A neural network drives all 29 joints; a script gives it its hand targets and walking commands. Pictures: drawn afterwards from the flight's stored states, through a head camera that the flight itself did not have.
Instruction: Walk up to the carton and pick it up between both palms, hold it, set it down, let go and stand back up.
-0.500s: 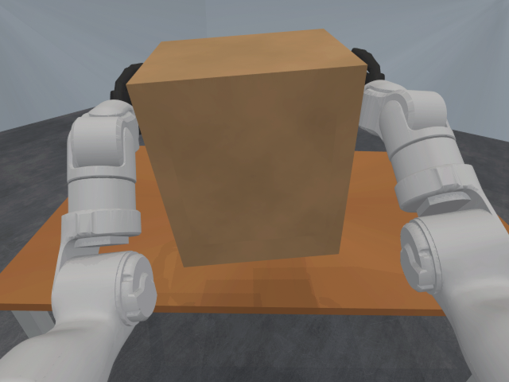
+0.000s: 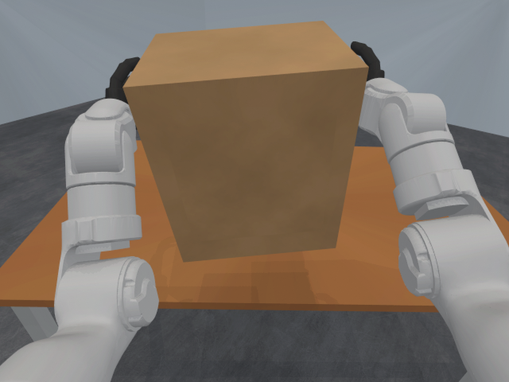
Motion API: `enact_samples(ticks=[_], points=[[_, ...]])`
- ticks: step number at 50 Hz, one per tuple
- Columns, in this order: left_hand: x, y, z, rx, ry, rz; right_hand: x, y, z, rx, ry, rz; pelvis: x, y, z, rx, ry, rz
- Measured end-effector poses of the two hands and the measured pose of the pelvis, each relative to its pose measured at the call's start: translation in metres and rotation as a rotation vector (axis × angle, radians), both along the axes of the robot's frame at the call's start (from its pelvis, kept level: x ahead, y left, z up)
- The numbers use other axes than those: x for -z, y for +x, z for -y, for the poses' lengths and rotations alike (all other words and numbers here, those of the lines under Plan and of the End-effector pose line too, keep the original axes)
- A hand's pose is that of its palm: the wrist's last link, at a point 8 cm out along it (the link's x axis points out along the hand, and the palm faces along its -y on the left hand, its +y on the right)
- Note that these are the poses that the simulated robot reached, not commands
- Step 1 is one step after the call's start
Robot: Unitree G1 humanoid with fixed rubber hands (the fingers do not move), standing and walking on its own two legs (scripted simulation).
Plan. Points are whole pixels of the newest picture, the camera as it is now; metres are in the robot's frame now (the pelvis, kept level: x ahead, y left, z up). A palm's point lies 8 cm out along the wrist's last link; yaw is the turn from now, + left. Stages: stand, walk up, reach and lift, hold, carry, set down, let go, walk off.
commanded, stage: set down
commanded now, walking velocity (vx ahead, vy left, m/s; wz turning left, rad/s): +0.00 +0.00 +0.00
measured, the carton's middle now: (250, 146) +0.38 +0.00 +0.27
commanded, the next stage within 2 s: none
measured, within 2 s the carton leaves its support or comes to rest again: neither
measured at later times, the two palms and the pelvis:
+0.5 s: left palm (119, 135) +0.39 +0.20 +0.28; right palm (336, 133) +0.41 -0.14 +0.28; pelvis +0.02 -0.01 +0.00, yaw +2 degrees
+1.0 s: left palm (132, 147) +0.40 +0.19 +0.26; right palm (339, 143) +0.41 -0.15 +0.26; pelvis +0.02 +0.00 +0.00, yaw +2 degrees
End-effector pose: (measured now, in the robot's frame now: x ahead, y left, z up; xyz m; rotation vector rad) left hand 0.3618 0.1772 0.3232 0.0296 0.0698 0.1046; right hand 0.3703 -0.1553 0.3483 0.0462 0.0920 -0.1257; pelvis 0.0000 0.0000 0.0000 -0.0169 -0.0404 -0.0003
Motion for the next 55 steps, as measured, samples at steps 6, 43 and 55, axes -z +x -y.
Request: enact_samples(ticks=[6, 43, 55], points=[[-0.011, 0.002, -0.008, -0.014, 0.004, 0.060, -0.004, 0.005, -0.007, -0.014, 0.009, 0.070, 0.000, -0.001, 0.001, -0.004, 0.003, 0.014], [0.058, 0.032, -0.001, -0.014, 0.000, 0.061, 0.088, 0.036, -0.001, -0.010, -0.041, 0.102, 0.000, 0.020, 0.001, -0.030, 0.008, 0.061], [0.078, 0.037, -0.009, -0.022, 0.015, 0.014, 0.101, 0.044, -0.009, -0.021, -0.047, 0.070, -0.001, 0.015, 0.003, -0.051, 0.008, 0.034]])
